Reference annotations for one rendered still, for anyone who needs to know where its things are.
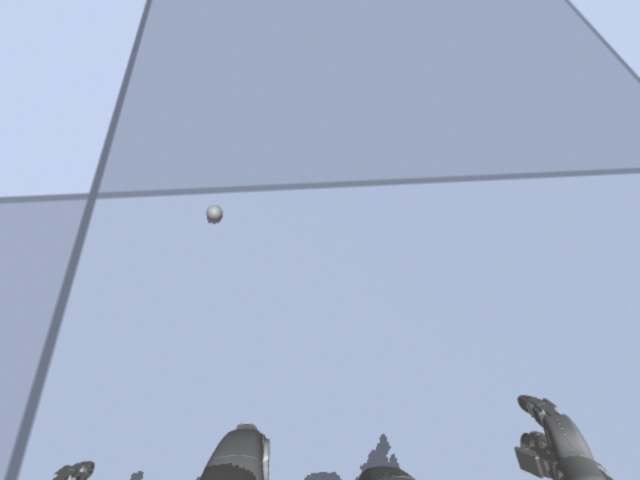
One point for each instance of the right robot hand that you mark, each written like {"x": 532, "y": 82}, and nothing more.
{"x": 539, "y": 453}

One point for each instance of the right robot arm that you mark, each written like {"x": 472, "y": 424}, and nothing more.
{"x": 580, "y": 468}

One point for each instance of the left robot hand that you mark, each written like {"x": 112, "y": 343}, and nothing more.
{"x": 79, "y": 471}

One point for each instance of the ball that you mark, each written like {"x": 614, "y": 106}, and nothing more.
{"x": 214, "y": 212}

